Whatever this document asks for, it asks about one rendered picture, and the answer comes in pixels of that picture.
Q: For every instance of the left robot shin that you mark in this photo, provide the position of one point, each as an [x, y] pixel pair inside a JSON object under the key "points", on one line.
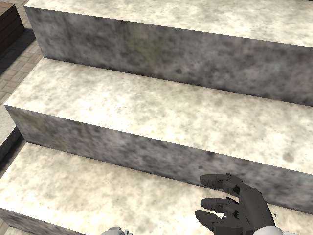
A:
{"points": [[115, 227]]}

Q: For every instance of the right robot hand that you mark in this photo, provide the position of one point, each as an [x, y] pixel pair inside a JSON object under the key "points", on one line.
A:
{"points": [[241, 218]]}

